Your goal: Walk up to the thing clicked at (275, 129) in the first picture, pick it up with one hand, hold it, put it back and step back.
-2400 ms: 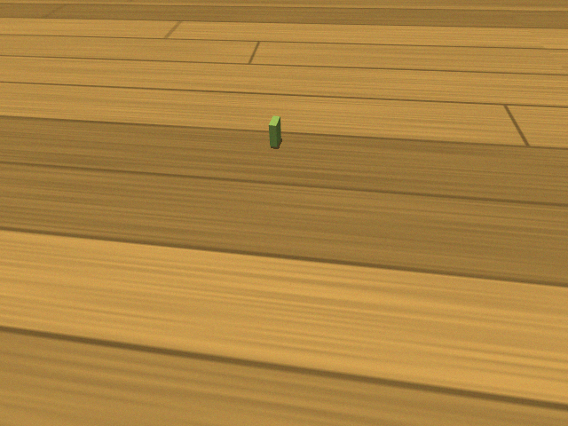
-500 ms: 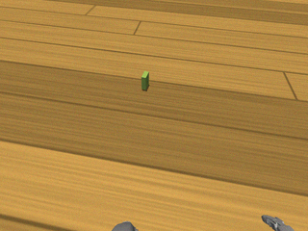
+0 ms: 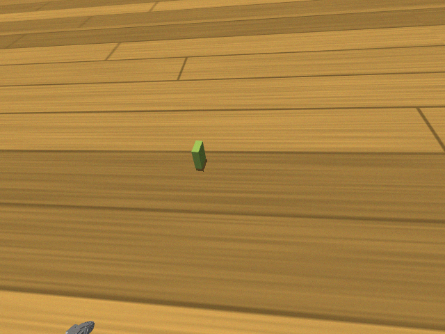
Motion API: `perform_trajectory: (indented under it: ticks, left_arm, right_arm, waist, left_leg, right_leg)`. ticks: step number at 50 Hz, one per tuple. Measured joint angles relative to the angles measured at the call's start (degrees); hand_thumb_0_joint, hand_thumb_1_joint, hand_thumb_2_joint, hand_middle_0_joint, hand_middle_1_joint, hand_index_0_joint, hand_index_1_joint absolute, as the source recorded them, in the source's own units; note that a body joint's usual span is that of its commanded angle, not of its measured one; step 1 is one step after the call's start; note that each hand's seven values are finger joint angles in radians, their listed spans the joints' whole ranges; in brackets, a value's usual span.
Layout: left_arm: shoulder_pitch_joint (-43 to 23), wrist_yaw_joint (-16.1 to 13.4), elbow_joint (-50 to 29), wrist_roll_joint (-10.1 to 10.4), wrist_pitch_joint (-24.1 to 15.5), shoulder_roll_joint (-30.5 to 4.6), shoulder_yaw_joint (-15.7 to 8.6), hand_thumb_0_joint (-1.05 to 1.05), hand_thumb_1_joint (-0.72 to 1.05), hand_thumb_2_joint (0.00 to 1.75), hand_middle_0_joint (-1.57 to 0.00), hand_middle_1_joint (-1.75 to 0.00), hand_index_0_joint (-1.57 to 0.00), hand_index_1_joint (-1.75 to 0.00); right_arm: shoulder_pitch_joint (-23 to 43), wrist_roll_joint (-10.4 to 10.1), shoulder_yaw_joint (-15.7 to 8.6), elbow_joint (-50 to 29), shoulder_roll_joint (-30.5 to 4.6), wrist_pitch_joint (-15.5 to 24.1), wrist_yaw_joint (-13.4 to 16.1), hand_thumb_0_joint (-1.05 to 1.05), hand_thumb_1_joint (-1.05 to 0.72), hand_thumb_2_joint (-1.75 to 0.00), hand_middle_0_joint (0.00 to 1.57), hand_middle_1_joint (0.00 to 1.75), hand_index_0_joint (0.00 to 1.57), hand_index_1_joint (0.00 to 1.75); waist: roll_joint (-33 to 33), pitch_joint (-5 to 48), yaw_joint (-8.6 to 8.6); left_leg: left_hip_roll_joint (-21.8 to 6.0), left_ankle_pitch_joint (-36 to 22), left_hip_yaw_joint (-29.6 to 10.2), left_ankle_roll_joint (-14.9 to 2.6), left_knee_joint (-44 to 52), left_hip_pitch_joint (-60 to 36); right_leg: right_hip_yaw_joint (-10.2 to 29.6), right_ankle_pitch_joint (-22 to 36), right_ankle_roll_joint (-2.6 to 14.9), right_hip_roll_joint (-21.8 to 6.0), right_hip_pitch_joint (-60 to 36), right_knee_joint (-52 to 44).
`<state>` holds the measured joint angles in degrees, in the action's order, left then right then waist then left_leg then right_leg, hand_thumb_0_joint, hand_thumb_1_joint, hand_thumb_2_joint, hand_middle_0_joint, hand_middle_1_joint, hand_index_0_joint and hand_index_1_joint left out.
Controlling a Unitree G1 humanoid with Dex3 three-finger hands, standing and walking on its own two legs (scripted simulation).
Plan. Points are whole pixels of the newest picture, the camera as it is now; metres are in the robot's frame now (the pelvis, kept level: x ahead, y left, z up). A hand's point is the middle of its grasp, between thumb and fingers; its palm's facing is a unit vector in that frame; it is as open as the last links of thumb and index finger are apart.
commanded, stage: walk up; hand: left
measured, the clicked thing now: (198, 154) +1.21 +0.25 -0.68
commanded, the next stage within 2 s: none
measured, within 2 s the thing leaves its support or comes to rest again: neither
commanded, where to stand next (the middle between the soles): +0.86 +0.05 m, yaw -1 degrees
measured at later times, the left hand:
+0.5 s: hand (103, 274) +0.28 +0.33 -0.14, palm faces -0.07 -0.94 -0.33, open 7.4 cm
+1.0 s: hand (131, 197) +0.49 +0.30 -0.11, palm faces -0.04 -0.92 -0.38, open 7.4 cm
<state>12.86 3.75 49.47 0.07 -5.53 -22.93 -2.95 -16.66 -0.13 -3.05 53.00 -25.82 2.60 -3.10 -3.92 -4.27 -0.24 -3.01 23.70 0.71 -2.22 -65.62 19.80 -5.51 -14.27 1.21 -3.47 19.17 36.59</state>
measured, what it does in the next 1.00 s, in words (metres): walks ahead: left foot, then right foot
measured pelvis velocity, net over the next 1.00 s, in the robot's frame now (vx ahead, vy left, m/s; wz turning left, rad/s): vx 0.42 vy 0.03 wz -0.01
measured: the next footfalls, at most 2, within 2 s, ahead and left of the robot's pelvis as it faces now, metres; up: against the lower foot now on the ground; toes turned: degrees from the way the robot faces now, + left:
left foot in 0.28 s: +0.29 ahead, +0.16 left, +0.00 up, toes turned +7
right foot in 0.72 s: +0.47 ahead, -0.11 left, +0.00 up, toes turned -6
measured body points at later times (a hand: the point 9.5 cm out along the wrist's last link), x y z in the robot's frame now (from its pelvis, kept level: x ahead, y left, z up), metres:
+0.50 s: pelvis +0.22 +0.05 +0.01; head +0.24 +0.08 +0.46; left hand +0.29 +0.38 -0.11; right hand +0.29 -0.27 -0.07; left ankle +0.25 +0.16 -0.72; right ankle +0.26 -0.10 -0.66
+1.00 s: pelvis +0.42 +0.03 +0.01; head +0.43 +0.02 +0.46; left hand +0.49 +0.35 -0.09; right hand +0.49 -0.29 -0.10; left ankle +0.51 +0.17 -0.69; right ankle +0.43 -0.10 -0.72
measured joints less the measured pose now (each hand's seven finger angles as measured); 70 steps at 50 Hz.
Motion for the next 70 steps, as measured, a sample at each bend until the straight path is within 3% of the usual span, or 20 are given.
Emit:
perform_trajectory:
  ticks: [7, 11, 14, 16, 19, 21, 28, 34, 36, 38, 41, 43, 49, 54, 55, 57, 59, 61, 63, 70]
  left_arm:
    - [4.5, -0.3, 0.6, -0.6, 0.3, 0.1, 0.6, 0.00, 0.90, 0.90, -0.21, -0.30, -0.20, -0.30]
    - [6.2, -0.1, 1.0, -0.9, 0.4, -1.3, 0.3, 0.00, 0.90, 0.90, -0.21, -0.30, -0.20, -0.30]
    - [7.5, -0.2, 1.6, -0.9, 1.0, -2.3, 0.2, 0.00, 0.90, 0.90, -0.21, -0.30, -0.20, -0.30]
    - [7.3, -0.7, 2.5, -0.8, 1.8, -2.7, 0.0, 0.00, 0.90, 0.90, -0.21, -0.30, -0.20, -0.30]
    - [5.9, -1.5, 3.8, -0.3, 2.7, -2.9, 0.7, 0.00, 0.90, 0.90, -0.21, -0.30, -0.20, -0.30]
    - [5.1, -1.5, 3.9, 0.1, 2.5, -3.2, 0.8, 0.00, 0.90, 0.90, -0.21, -0.30, -0.20, -0.30]
    - [2.2, 0.5, 2.8, -0.5, 2.9, -2.5, 0.4, 0.00, 0.91, 0.90, -0.20, -0.30, -0.20, -0.30]
    - [0.1, 1.2, 2.8, -0.9, 2.7, -1.8, 0.0, 0.00, 0.90, 0.90, -0.21, -0.30, -0.20, -0.30]
    - [-0.3, 0.9, 2.6, -1.0, 2.0, -1.9, -0.3, 0.00, 0.90, 0.90, -0.21, -0.30, -0.20, -0.30]
    - [-1.3, 0.2, 1.9, -1.0, 1.1, -1.1, -0.6, 0.00, 0.90, 0.90, -0.21, -0.30, -0.20, -0.30]
    - [-1.1, -0.4, 0.4, -0.2, 0.3, 0.0, 0.1, 0.00, 0.90, 0.90, -0.21, -0.30, -0.20, -0.30]
    - [-0.3, -0.7, -0.1, 0.1, 0.4, 0.8, 0.6, 0.00, 0.90, 0.90, -0.21, -0.30, -0.20, -0.30]
    - [3.1, -0.6, -0.3, -0.7, 0.8, 0.3, 0.9, 0.00, 0.90, 0.90, -0.21, -0.30, -0.20, -0.30]
    - [5.6, -0.4, 0.1, -0.9, 1.5, -1.6, 0.5, 0.00, 0.90, 0.90, -0.21, -0.30, -0.20, -0.30]
    - [6.1, -0.4, 0.4, -1.0, 1.7, -2.0, 0.4, 0.00, 0.90, 0.90, -0.21, -0.30, -0.20, -0.30]
    - [6.5, -0.8, 1.3, -1.0, 2.5, -2.7, 0.2, 0.00, 0.90, 0.90, -0.21, -0.30, -0.20, -0.30]
    - [6.1, -1.4, 2.7, -0.9, 3.5, -2.6, 0.3, 0.00, 0.90, 0.90, -0.21, -0.30, -0.20, -0.30]
    - [5.3, -1.6, 3.6, -0.6, 3.7, -3.0, 0.6, 0.00, 0.90, 0.90, -0.21, -0.30, -0.20, -0.30]
    - [4.7, -1.5, 3.7, -0.4, 3.4, -3.2, 0.5, 0.00, 0.90, 0.90, -0.21, -0.30, -0.20, -0.30]
    - [2.6, 0.0, 2.9, -1.0, 3.8, -2.1, 0.2, 0.00, 0.91, 0.90, -0.20, -0.30, -0.20, -0.30]
  right_arm:
    - [2.8, 0.7, -0.3, -2.1, 0.9, 0.4, -2.1, 0.01, -0.91, -0.90, 0.21, 0.30, 0.21, 0.30]
    - [3.7, 1.1, -0.8, -2.0, 1.0, 0.4, -2.8, 0.01, -0.91, -0.90, 0.21, 0.30, 0.21, 0.30]
    - [3.5, 1.3, -1.3, -2.0, 0.7, 1.1, -2.8, 0.01, -0.91, -0.90, 0.21, 0.30, 0.21, 0.30]
    - [4.1, 1.7, -1.6, -2.5, 1.1, 2.0, -2.1, 0.01, -0.91, -0.90, 0.21, 0.30, 0.21, 0.30]
    - [3.8, 0.6, -1.0, -3.7, 2.2, 2.8, -1.2, 0.01, -0.91, -0.90, 0.21, 0.30, 0.21, 0.30]
    - [2.9, 0.3, -0.3, -4.0, 2.9, 2.9, -0.7, 0.01, -0.91, -0.90, 0.21, 0.30, 0.21, 0.30]
    - [-0.6, 0.5, 0.5, -3.6, 2.6, 2.7, -0.4, 0.01, -0.90, -0.90, 0.21, 0.30, 0.21, 0.30]
    - [-3.3, 0.5, 0.2, -3.0, 1.2, 1.8, -0.5, 0.01, -0.90, -0.90, 0.21, 0.30, 0.21, 0.30]
    - [-4.1, 0.4, 0.2, -3.1, 1.0, 1.3, -0.3, 0.01, -0.90, -0.90, 0.21, 0.30, 0.21, 0.30]
    - [-3.7, 0.2, 0.2, -2.4, 0.9, 0.6, 0.2, 0.01, -0.91, -0.90, 0.21, 0.30, 0.21, 0.30]
    - [-1.8, 0.1, 0.7, -1.5, 1.0, -0.4, 0.5, 0.01, -0.91, -0.90, 0.21, 0.30, 0.21, 0.30]
    - [-0.7, 0.0, 0.7, -1.6, 0.8, -0.3, 0.3, 0.01, -0.91, -0.90, 0.21, 0.30, 0.21, 0.30]
    - [1.3, 0.8, -0.2, -2.4, 0.9, 0.0, -1.4, 0.01, -0.91, -0.90, 0.21, 0.30, 0.21, 0.30]
    - [1.5, 1.3, -0.8, -1.9, 0.9, 0.5, -2.0, 0.01, -0.91, -0.90, 0.21, 0.30, 0.21, 0.30]
    - [1.2, 1.4, -0.9, -2.0, 0.7, 0.9, -1.9, 0.01, -0.91, -0.90, 0.21, 0.30, 0.21, 0.30]
    - [1.1, 1.7, -1.3, -2.2, 0.9, 1.9, -1.3, 0.01, -0.91, -0.90, 0.21, 0.30, 0.21, 0.30]
    - [1.0, 1.2, -1.1, -2.9, 1.2, 2.4, -0.8, 0.01, -0.91, -0.90, 0.21, 0.30, 0.21, 0.30]
    - [0.5, 0.7, -0.6, -3.2, 2.1, 2.6, -0.4, 0.01, -0.91, -0.90, 0.21, 0.30, 0.21, 0.30]
    - [-0.3, 0.6, 0.1, -3.3, 2.8, 2.7, 0.0, 0.01, -0.91, -0.90, 0.21, 0.30, 0.21, 0.30]
    - [-3.4, 0.7, 0.5, -3.4, 2.5, 2.3, 0.1, 0.01, -0.90, -0.90, 0.21, 0.30, 0.21, 0.30]
  waist:
    - [0.5, 0.5, -1.37]
    - [1.8, 0.6, -2.31]
    - [3.1, 1.4, -2.17]
    - [5.4, 0.7, -1.76]
    - [6.3, 0.2, -0.50]
    - [7.4, 0.1, 0.01]
    - [7.1, -0.2, 1.25]
    - [4.8, 0.1, 2.54]
    - [3.9, 0.4, 2.62]
    - [1.9, -0.4, 2.39]
    - [1.5, -0.9, 1.05]
    - [0.8, -0.9, 0.45]
    - [0.6, 0.1, -0.63]
    - [2.4, 1.1, -1.61]
    - [2.7, 1.5, -1.45]
    - [5.2, 1.4, -1.10]
    - [5.7, 1.2, -0.23]
    - [6.8, 0.7, 0.40]
    - [7.8, 0.2, 0.72]
    - [6.9, -0.7, 1.87]
  left_leg:
    - [-2.7, -8.1, 0.9, 1.69, 16.6, 9.7]
    - [-3.4, -13.6, 1.3, 1.55, 27.9, 8.4]
    - [-2.3, -15.3, 2.8, 0.99, 32.5, 4.6]
    - [-0.7, -13.3, 4.4, 0.81, 28.9, 4.1]
    - [-0.4, -10.2, 5.0, 0.47, 28.8, 1.4]
    - [0.1, -10.2, 5.8, 0.47, 31.8, -1.9]
    - [1.2, -8.7, 7.3, 0.07, 39.0, -10.5]
    - [0.6, -2.9, 7.3, 2.05, 37.0, -14.5]
    - [-0.4, 1.1, 6.9, 2.68, 32.7, -14.5]
    - [-2.0, 3.2, 4.2, 1.11, 21.4, -10.9]
    - [0.4, 2.6, 0.9, 0.21, 5.7, -2.8]
    - [0.4, 0.3, 0.3, 0.13, 4.0, 1.4]
    - [-2.4, -5.6, 0.3, 1.62, 17.4, 7.6]
    - [-2.4, -11.0, 1.7, 1.81, 29.4, 5.0]
    - [-1.9, -11.7, 2.2, 1.64, 31.2, 3.5]
    - [-0.1, -12.5, 3.8, 1.11, 29.0, 3.0]
    - [0.1, -9.8, 4.4, 0.51, 27.1, 2.4]
    - [0.5, -9.4, 4.9, 0.24, 29.1, 0.0]
    - [1.0, -9.7, 5.4, 0.20, 32.0, -2.8]
    - [1.6, -8.5, 6.2, -0.03, 37.6, -10.0]
  right_leg:
    - [-0.9, -0.7, 0.10, 1.2, -8.8, -9.3]
    - [-1.2, -4.2, -1.38, 1.1, -12.2, -9.2]
    - [-1.3, -9.6, -2.35, -0.3, -13.5, -4.8]
    - [1.6, -12.3, -0.66, -2.0, -10.0, 6.5]
    - [6.2, -11.0, 0.96, 1.0, -1.6, 24.0]
    - [6.7, -8.1, 1.03, 0.9, 2.9, 26.6]
    - [4.6, -1.5, -0.97, -2.7, 10.3, 12.7]
    - [3.1, 4.7, -0.26, -2.5, 6.5, -1.7]
    - [2.3, 6.4, 0.20, -0.9, 3.3, -4.9]
    - [1.0, 4.4, -0.30, 0.5, 2.8, -1.7]
    - [1.2, 2.0, -0.04, 0.4, 0.5, -1.6]
    - [1.2, 2.1, -0.13, 0.5, -1.9, -4.1]
    - [0.6, 0.6, -0.12, 1.1, -6.9, -8.3]
    - [0.5, -4.5, -1.13, 0.3, -9.1, -5.7]
    - [0.5, -6.4, -1.27, -0.2, -9.1, -3.7]
    - [2.5, -10.7, 0.09, -2.1, -6.6, 5.2]
    - [5.3, -12.4, 1.01, -0.1, -1.7, 17.6]
    - [6.4, -10.1, 1.23, 1.0, 2.6, 24.2]
    - [6.1, -7.4, 0.90, 0.6, 5.8, 24.7]
    - [4.3, -1.9, -0.90, -2.3, 9.8, 11.4]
